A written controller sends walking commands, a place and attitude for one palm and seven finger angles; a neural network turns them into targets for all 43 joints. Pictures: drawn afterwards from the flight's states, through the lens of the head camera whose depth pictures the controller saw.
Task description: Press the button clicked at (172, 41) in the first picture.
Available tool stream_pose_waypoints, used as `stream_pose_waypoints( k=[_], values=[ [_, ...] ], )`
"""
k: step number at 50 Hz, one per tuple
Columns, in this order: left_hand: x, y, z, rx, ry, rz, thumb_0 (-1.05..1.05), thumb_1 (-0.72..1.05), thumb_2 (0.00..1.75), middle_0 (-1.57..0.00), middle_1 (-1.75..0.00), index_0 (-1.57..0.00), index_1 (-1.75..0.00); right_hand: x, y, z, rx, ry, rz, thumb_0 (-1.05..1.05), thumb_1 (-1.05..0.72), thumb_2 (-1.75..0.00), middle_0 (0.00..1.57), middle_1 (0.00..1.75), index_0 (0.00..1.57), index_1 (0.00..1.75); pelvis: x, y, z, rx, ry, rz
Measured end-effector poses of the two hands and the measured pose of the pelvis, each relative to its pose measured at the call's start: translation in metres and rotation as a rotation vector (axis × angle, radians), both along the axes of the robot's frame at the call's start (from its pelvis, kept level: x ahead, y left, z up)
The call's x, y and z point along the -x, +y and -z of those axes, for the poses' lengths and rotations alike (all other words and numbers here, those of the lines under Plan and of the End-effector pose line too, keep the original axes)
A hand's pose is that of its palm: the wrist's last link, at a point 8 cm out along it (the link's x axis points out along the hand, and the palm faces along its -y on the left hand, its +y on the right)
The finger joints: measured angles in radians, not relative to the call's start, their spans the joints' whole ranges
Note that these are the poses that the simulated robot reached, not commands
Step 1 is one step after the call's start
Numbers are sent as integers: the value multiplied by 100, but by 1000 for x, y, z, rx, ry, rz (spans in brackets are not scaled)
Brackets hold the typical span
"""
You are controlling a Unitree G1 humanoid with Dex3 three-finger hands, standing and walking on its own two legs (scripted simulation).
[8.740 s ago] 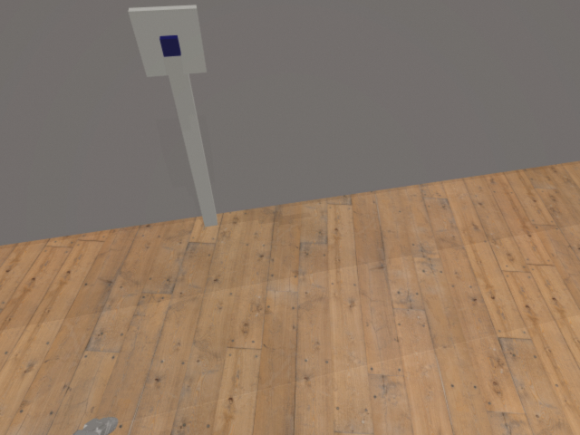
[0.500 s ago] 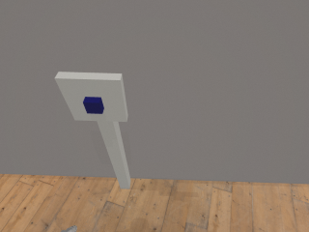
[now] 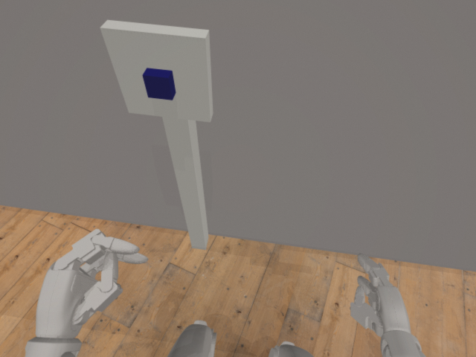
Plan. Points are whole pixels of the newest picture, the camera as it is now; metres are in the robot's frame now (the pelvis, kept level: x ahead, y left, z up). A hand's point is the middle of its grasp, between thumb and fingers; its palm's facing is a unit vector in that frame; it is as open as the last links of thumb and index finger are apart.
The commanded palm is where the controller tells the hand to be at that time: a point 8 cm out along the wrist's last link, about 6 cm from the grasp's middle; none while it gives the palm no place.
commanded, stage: raise the hand and make a fist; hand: left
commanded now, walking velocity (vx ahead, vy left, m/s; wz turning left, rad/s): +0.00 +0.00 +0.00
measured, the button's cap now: (160, 83) +0.55 +0.22 +0.15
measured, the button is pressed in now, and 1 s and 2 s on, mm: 0 0 0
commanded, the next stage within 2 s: aim a knuckle at the button in 1.40 s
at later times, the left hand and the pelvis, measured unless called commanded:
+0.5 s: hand (116, 251) +0.24 +0.20 +0.09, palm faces -0.07 -1.00 -0.04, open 3.1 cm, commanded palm +0.21 +0.27 +0.11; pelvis +0.02 +0.03 +0.03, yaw -2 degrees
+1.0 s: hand (79, 203) +0.27 +0.25 +0.14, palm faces +0.02 -1.00 -0.07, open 3.1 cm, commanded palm +0.25 +0.30 +0.15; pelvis +0.04 +0.05 +0.06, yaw -1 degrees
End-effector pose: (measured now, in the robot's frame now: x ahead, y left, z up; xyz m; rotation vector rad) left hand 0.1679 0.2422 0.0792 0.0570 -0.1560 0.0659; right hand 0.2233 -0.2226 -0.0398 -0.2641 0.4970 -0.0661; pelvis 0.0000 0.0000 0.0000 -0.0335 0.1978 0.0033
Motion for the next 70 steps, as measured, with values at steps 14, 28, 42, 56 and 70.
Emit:
stream_pose_waypoints(
  k=[14, 28, 42, 56, 70],
  values=[
    [-41, 9, -11, 22, 248, -15, 2, 90, 90, -116, -135, -116, -136, 108, -1, 14, -69, 253, 217, 2, -90, -90, 21, 30, 20, 30, -9, 14, -30, -18, -40, 46],
    [-58, 25, -23, 16, 197, 88, 2, 90, 90, -129, -149, -129, -149, 49, 7, -18, -3, 108, 163, 2, -91, -90, 20, 29, 20, 30, -25, 36, -39, -2, -36, 33],
    [-74, 48, -44, 9, 217, 79, 1, 90, 90, -130, -150, -130, -150, 5, 51, -37, -51, 59, 42, 1, -90, -90, 21, 30, 20, 30, -40, 47, -51, 8, -73, 19],
    [-90, 58, -65, 10, 196, 91, 1, 90, 90, -130, -150, -130, -150, 37, 34, -32, -38, 136, 94, 2, -90, -90, 21, 30, 20, 30, -40, 46, -60, 3, -101, 23],
    [-74, 45, -66, 1, 163, 53, 1, 90, 90, -130, -150, -130, -150, 44, 18, -35, -28, 117, 89, 2, -91, -90, 21, 29, 20, 30, -30, 33, -60, -6, -118, 21]
  ],
)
